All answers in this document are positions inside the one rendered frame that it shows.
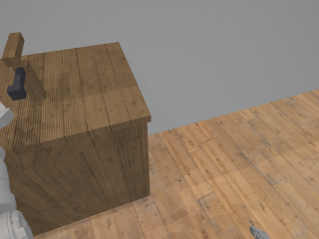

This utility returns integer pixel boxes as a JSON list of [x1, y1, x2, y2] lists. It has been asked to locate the tap lever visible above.
[[7, 67, 27, 101]]

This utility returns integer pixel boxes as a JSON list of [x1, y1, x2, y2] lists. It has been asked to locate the left robot hand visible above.
[[0, 102, 14, 129]]

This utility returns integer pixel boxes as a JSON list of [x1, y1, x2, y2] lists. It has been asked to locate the counter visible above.
[[0, 32, 152, 236]]

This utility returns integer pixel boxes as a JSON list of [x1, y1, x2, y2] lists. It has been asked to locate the left robot forearm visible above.
[[0, 144, 17, 214]]

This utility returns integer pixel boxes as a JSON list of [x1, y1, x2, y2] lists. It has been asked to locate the right robot hand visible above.
[[249, 225, 270, 239]]

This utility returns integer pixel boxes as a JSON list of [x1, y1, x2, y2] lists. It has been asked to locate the robot left upper arm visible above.
[[0, 210, 34, 239]]

